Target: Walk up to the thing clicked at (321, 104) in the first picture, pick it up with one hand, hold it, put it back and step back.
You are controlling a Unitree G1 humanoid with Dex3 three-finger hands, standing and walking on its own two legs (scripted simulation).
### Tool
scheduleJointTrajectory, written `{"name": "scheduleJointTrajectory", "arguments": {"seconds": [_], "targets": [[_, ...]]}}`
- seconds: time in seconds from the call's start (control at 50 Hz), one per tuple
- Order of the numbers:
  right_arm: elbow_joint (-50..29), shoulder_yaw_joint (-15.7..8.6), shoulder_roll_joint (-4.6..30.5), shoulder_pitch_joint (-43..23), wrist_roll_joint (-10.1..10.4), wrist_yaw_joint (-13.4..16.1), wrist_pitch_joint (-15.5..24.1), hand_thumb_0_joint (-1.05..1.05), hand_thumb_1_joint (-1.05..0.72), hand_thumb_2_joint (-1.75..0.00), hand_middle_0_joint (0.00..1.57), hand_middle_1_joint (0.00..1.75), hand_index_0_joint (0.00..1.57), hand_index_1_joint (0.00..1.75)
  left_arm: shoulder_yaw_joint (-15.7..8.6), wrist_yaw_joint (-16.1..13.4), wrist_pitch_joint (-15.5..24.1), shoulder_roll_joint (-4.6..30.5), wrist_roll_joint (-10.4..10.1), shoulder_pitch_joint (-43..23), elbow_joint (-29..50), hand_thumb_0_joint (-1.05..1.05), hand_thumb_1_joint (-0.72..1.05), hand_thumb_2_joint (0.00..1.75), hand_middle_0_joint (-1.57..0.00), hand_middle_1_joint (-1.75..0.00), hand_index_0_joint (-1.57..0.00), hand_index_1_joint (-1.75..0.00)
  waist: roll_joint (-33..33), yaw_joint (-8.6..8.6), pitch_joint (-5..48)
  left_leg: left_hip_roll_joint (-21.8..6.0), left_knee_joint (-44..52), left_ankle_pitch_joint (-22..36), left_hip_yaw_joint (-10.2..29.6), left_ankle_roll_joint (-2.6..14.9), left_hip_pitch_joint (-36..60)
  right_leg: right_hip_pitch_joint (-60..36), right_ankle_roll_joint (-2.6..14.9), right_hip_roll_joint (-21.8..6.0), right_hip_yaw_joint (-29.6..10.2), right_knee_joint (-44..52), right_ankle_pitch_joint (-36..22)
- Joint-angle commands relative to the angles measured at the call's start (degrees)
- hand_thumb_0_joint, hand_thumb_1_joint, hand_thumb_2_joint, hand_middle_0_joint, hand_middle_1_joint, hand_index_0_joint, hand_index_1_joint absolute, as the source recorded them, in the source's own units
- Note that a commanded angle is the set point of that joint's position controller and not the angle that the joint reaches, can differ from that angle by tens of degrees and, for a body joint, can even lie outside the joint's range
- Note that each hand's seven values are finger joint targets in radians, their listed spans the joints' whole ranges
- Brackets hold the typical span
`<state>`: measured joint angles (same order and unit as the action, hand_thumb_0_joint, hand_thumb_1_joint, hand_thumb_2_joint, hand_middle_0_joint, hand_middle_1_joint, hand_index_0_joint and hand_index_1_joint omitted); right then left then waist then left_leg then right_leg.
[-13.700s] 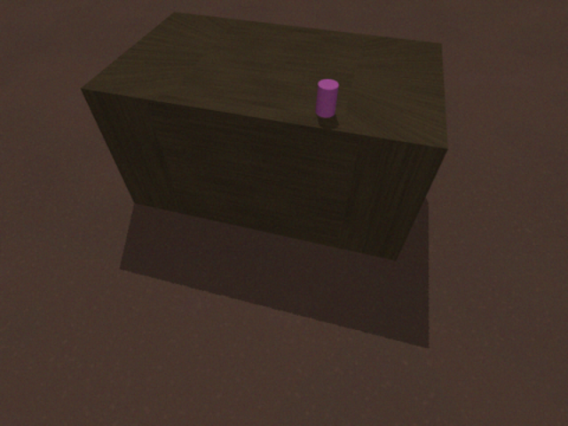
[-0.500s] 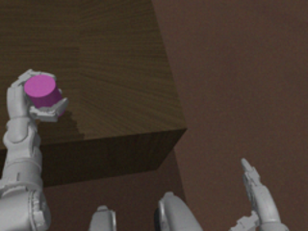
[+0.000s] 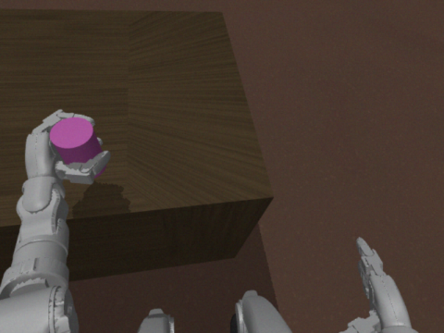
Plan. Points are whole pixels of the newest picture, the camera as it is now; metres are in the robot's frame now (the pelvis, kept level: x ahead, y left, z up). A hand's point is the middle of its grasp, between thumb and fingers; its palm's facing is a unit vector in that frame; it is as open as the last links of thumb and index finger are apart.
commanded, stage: lift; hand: left
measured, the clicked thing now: (81, 150) +0.44 +0.21 +0.03
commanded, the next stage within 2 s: hold in 1.04 s
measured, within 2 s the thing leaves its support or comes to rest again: neither
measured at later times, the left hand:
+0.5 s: hand (76, 149) +0.39 +0.19 +0.11, palm faces +0.16 -0.99 -0.01, open 8.9 cm
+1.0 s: hand (73, 156) +0.36 +0.17 +0.15, palm faces +0.17 -0.99 -0.01, open 8.9 cm
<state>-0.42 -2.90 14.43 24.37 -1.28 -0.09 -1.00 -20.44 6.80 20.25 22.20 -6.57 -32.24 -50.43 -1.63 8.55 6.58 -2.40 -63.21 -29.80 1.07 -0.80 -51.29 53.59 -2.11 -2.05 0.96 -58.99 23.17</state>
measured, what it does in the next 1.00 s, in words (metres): stands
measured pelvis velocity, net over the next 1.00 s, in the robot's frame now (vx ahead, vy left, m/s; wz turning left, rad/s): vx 0.01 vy -0.01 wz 0.01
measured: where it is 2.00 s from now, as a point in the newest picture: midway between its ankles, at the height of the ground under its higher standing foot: outside the picture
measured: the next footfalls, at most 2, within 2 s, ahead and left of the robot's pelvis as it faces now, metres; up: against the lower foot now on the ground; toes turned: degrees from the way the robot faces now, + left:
none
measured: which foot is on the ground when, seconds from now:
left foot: down 0.00-1.00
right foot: down 0.00-1.00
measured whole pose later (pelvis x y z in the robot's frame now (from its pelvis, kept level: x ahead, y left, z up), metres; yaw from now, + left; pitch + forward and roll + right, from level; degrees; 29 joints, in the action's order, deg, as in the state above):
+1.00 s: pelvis +0.01 -0.01 +0.05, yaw +0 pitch +4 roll +0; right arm 22.7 -4.5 11.8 18.7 1.9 4.6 2.5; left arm -10.7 -0.8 -0.3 11.8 -9.9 -9.9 -13.4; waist 0.9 1.5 4.0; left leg -1.8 -44.8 -23.6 0.0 -1.2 -25.4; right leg 28.9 -1.7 -2.5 0.7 -43.6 18.8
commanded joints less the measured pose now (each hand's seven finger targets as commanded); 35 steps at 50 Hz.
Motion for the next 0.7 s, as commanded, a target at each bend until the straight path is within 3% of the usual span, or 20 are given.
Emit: {"name": "scheduleJointTrajectory", "arguments": {"seconds": [0.0,0.06,0.08,0.12,0.16,0.24,0.26,0.28,0.34,0.38,0.4,0.44,0.46,0.48,0.5,0.56,0.58,0.6,0.62,0.68], "targets": [[-8.2,-6.7,8.0,1.8,0.6,1.7,3.1,0.0,0.55,-0.05,0.05,0.05,0.05,0.05,-2.1,-1.5,5.7,14.3,-2.7,-29.0,27.1,0.0,0.34,1.42,-1.38,-1.53,-1.4,-1.54,13.0,-2.13,31.3,2.0,10.1,22.0,-0.8,-0.19,19.3,-19.1,2.77,1.6,0.2,6.6,-17.4],[-8.2,-6.1,8.0,1.6,0.8,1.7,2.8,0.0,0.55,-0.05,0.05,0.05,0.05,0.05,-1.2,-2.5,3.6,12.1,-2.3,-20.8,26.2,0.0,0.34,1.41,-1.36,-1.51,-1.38,-1.52,10.4,-3.4,27.6,1.5,12.0,23.9,-0.1,-0.57,20.0,-19.4,3.05,1.9,1.0,7.2,-17.3],[-6.6,-5.7,7.2,2.1,0.9,1.6,2.5,0.0,0.56,-0.05,0.05,0.05,0.05,0.05,1.2,-2.4,2.9,9.0,-2.4,-19.7,26.1,0.0,0.33,1.4,-1.35,-1.51,-1.38,-1.51,10.2,-3.23,25.3,1.5,12.7,23.3,-0.1,-0.63,19.7,-18.9,3.01,2.1,1.0,7.6,-16.9],[-5.4,-5.8,6.2,1.5,1.3,1.8,2.6,0.0,0.56,-0.05,0.05,0.05,0.05,0.05,1.6,-2.8,2.3,9.6,-2.8,-23.6,33.6,0.0,0.32,1.4,-1.35,-1.5,-1.37,-1.5,12.5,-3.32,27.3,1.7,12.9,23.5,-0.5,-0.51,21.7,-20.4,2.91,1.8,0.8,8.3,-17.7],[-5.6,-6.8,7.1,1.4,1.6,2.1,2.7,0.0,0.56,-0.05,0.05,0.05,0.05,0.05,2.0,-3.3,0.4,8.7,-3.0,-18.9,33.2,0.0,0.31,1.39,-1.36,-1.51,-1.39,-1.51,10.2,-3.59,27.2,1.8,13.5,23.2,-0.9,-0.22,21.5,-23.0,2.76,1.7,0.7,9.1,-18.5],[-3.6,-6.8,7.1,-0.3,2.1,2.6,2.6,0.0,0.57,-0.04,0.05,0.05,0.05,0.05,2.4,-4.1,-2.5,6.3,-3.7,-14.7,33.8,0.0,0.27,1.38,-1.34,-1.5,-1.37,-1.49,6.6,-4.39,23.0,1.3,15.8,23.4,-0.5,-0.26,21.8,-23.5,2.72,2.0,1.2,10.5,-18.1],[-2.4,-5.8,5.7,-0.5,2.3,2.5,2.7,0.0,0.58,-0.04,0.05,0.05,0.05,0.05,4.4,-4.2,-2.9,3.3,-4.0,-15.6,35.3,0.0,0.29,1.38,-1.34,-1.49,-1.37,-1.49,6.5,-4.75,20.3,1.5,16.8,21.6,-0.6,-0.26,21.3,-22.9,2.76,2.0,1.3,11.0,-16.7],[-2.5,-6.6,6.5,-0.1,2.5,2.7,2.7,0.0,0.58,-0.04,0.05,0.05,0.05,0.05,2.8,-4.3,-3.6,4.2,-4.3,-12.8,33.8,0.0,0.3,1.39,-1.35,-1.5,-1.37,-1.5,5.1,-4.65,20.8,1.5,16.7,22.8,-0.8,-0.17,21.4,-24.2,2.68,2.0,1.4,11.0,-17.7],[-2.6,-7.8,7.6,-2.3,2.7,3.0,2.9,0.0,0.58,-0.04,0.05,0.05,0.05,0.05,3.6,-5.1,-4.7,3.9,-4.1,-13.2,37.5,0.0,0.28,1.39,-1.35,-1.5,-1.38,-1.5,3.6,-4.96,20.0,1.9,18.0,19.8,-1.1,0.28,21.7,-26.2,2.39,1.8,1.1,12.6,-16.2],[1.2,-6.2,5.3,-0.9,2.9,3.1,2.6,0.0,0.58,-0.04,0.05,0.05,0.05,0.05,4.9,-5.6,-5.5,2.8,-3.7,-12.5,39.5,0.0,0.29,1.39,-1.35,-1.5,-1.38,-1.5,5.2,-5.73,18.9,2.0,18.6,21.6,-1.4,0.02,22.8,-26.4,2.36,1.6,1.0,12.8,-17.6],[1.1,-6.7,6.0,-1.7,3.0,3.2,2.7,0.0,0.57,-0.04,0.05,0.05,0.05,0.05,3.8,-5.8,-5.6,3.8,-3.9,-11.7,41.0,0.0,0.28,1.38,-1.34,-1.49,-1.37,-1.49,4.7,-6.15,17.9,2.0,19.3,20.7,-1.2,0.02,22.9,-26.3,2.42,1.7,1.1,13.3,-16.3],[1.7,-6.2,5.6,-1.8,3.0,3.4,3.3,0.0,0.57,-0.04,0.05,0.05,0.05,0.05,5.5,-5.9,-6.3,1.6,-4.2,-10.1,43.1,0.0,0.29,1.39,-1.35,-1.51,-1.38,-1.5,4.6,-6.09,19.5,1.9,19.5,22.9,-1.3,-0.08,24.8,-28.0,2.36,1.7,1.2,13.5,-18.3],[1.1,-5.5,5.0,-2.7,3.2,3.4,3.3,0.0,0.57,-0.04,0.05,0.05,0.05,0.05,4.7,-6.2,-6.4,2.9,-4.1,-10.9,45.7,0.0,0.27,1.37,-1.34,-1.48,-1.36,-1.48,4.6,-6.55,19.8,2.2,19.7,21.5,-1.6,0.21,24.7,-29.0,2.19,1.6,0.9,14.3,-17.7],[1.0,-7.3,6.8,-3.2,3.1,3.8,3.3,0.0,0.57,-0.04,0.05,0.05,0.05,0.05,3.3,-6.4,-6.9,4.4,-4.2,-9.2,45.2,0.0,0.27,1.38,-1.33,-1.49,-1.36,-1.49,3.5,-6.16,20.4,2.4,19.6,21.1,-1.9,0.47,24.9,-30.0,1.95,1.5,0.7,15.0,-18.0],[1.5,-5.5,4.8,-3.4,3.1,3.9,3.5,0.0,0.57,-0.04,0.05,0.05,0.05,0.05,5.5,-6.6,-7.2,2.1,-4.1,-10.2,47.8,0.0,0.26,1.37,-1.32,-1.48,-1.34,-1.48,3.5,-6.07,19.0,2.6,20.0,19.9,-2.1,0.68,25.2,-30.6,1.71,1.4,0.5,15.8,-17.7],[5.9,-6.6,5.8,-4.4,3.0,4.5,4.0,0.0,0.56,-0.05,0.05,0.05,0.05,0.05,3.6,-7.7,-8.4,3.6,-4.1,-7.7,49.2,0.0,0.23,1.35,-1.31,-1.47,-1.33,-1.47,5.3,-6.97,17.1,2.5,21.2,19.6,-2.0,0.28,25.9,-29.9,1.96,1.3,0.6,16.4,-16.4],[3.9,-5.3,4.7,-5.5,3.0,4.5,4.5,0.0,0.56,-0.05,0.05,0.05,0.05,0.05,6.1,-7.7,-8.5,1.2,-4.0,-9.8,52.9,0.0,0.23,1.36,-1.31,-1.47,-1.33,-1.48,5.5,-6.38,18.6,2.3,21.6,20.0,-1.8,0.14,27.1,-30.5,2.08,1.4,0.6,16.4,-16.6],[5.7,-6.3,5.7,-5.3,3.2,4.7,4.5,0.0,0.56,-0.05,0.05,0.05,0.05,0.05,4.0,-8.2,-9.1,2.9,-4.2,-7.2,51.1,0.0,0.24,1.37,-1.32,-1.48,-1.34,-1.48,5.3,-6.78,18.3,2.4,21.7,20.4,-1.9,0.23,27.4,-30.9,2.02,1.3,0.6,16.7,-16.9],[5.3,-6.0,5.0,-5.5,3.1,4.9,4.7,0.0,0.56,-0.05,0.05,0.05,0.05,0.05,5.7,-8.1,-9.2,1.0,-4.2,-7.5,53.2,0.0,0.24,1.36,-1.32,-1.48,-1.34,-1.48,4.8,-6.06,18.0,2.3,22.0,20.4,-2.0,0.24,27.7,-31.4,1.94,1.4,0.6,17.1,-17.2],[8.9,-5.0,4.0,-5.0,3.0,5.0,4.9,0.0,0.56,-0.05,0.05,0.05,0.05,0.05,5.2,-8.1,-10.4,0.7,-4.4,-5.2,53.0,0.0,0.25,1.38,-1.32,-1.49,-1.34,-1.49,4.9,-6.69,16.2,2.4,22.5,20.7,-2.1,0.26,27.7,-31.7,1.87,1.3,0.6,18.1,-17.5]]}}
